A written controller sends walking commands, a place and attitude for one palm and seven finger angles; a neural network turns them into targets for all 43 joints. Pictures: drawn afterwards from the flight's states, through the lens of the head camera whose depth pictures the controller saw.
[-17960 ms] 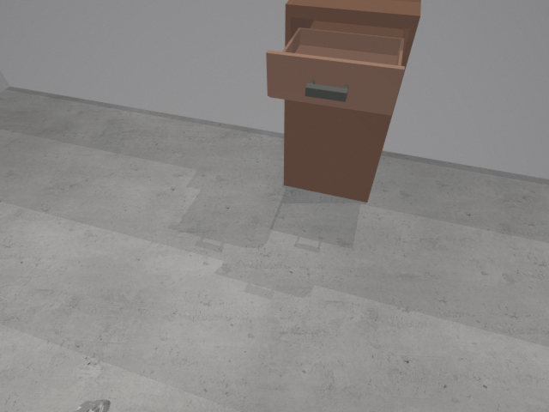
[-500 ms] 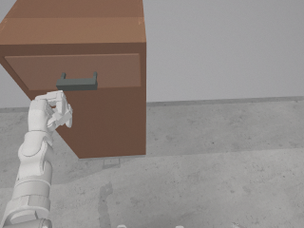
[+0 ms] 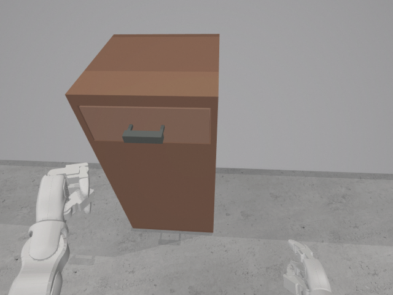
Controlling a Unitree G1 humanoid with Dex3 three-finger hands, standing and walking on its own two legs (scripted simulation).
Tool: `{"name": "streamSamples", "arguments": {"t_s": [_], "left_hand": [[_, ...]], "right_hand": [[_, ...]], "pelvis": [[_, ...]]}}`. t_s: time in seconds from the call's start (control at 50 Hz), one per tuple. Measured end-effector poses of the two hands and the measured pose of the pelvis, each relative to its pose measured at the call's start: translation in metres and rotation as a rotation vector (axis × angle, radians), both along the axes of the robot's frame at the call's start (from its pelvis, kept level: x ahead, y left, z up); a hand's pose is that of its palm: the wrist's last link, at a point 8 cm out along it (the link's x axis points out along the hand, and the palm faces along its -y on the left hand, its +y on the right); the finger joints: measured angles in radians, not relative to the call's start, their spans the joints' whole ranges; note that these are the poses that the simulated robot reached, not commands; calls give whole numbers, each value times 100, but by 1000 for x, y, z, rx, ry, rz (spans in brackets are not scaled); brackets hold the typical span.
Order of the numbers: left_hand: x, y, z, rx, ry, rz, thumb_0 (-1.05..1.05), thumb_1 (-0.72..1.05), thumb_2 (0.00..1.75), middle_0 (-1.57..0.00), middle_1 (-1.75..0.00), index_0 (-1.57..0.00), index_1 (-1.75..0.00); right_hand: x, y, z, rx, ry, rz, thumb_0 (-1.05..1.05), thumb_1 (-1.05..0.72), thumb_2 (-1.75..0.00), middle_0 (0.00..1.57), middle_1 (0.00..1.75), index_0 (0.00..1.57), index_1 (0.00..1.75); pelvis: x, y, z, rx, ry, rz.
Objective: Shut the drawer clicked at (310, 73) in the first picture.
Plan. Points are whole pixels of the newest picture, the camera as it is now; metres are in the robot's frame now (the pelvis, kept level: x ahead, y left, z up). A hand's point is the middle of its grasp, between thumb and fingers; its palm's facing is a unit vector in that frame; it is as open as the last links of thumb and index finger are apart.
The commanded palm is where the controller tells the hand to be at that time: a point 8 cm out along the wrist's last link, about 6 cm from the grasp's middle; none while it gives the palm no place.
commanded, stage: draw the hand back to the body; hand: left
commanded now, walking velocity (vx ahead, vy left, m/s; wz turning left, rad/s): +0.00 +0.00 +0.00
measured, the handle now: (145, 132) +0.56 +0.22 -0.01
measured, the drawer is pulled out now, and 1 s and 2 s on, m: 0.00 0.00 0.00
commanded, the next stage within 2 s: step back with the hand held close in 0.52 s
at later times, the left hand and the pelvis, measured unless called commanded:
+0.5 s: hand (47, 227) +0.17 +0.24 +0.16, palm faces +0.40 -0.83 -0.39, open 3.2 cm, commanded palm +0.12 +0.27 +0.18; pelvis -0.01 -0.01 +0.00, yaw +0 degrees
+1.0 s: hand (43, 229) +0.17 +0.25 +0.15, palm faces +0.27 -0.82 -0.50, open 3.2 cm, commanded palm +0.11 +0.29 +0.18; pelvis -0.03 +0.02 +0.00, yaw -2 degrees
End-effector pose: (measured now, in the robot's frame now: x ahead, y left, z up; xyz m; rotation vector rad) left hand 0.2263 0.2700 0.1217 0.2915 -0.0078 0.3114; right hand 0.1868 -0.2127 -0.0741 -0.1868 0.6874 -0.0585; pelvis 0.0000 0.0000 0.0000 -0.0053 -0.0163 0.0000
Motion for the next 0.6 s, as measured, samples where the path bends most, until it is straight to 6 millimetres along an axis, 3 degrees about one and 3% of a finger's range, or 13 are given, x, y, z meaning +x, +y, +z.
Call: {"name": "streamSamples", "arguments": {"t_s": [0.4,0.6], "left_hand": [[-90,0,58,182,-112,46,1,89,90,-140,-160,-140,-160],[-95,1,50,156,-114,69,1,89,90,-141,-160,-140,-160]], "right_hand": [[-19,-16,-3,0,-24,-21,1,-90,-90,21,30,21,30],[-18,-12,1,-4,-56,-12,1,-90,-90,21,30,21,30]], "pelvis": [[-1,-5,3,-4,-52,-7],[-7,-5,3,-4,-59,-3]]}}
